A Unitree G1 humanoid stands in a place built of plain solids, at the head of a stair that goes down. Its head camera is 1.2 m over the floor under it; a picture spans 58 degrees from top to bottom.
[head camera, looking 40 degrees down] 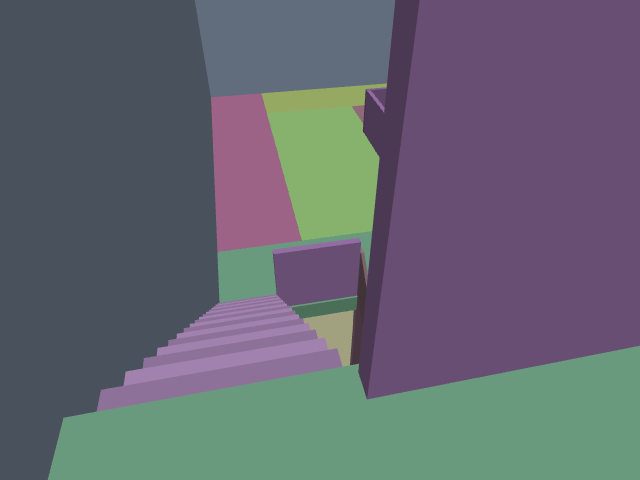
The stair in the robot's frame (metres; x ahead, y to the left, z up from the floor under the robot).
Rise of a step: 0.21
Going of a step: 0.22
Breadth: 0.88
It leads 12 degrees to the left of straight ahead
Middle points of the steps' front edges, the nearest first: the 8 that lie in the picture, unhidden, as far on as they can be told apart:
0.72 0.32 0.00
0.94 0.36 -0.21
1.15 0.41 -0.42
1.37 0.45 -0.64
1.58 0.50 -0.85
1.80 0.54 -1.06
2.01 0.59 -1.28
2.23 0.63 -1.49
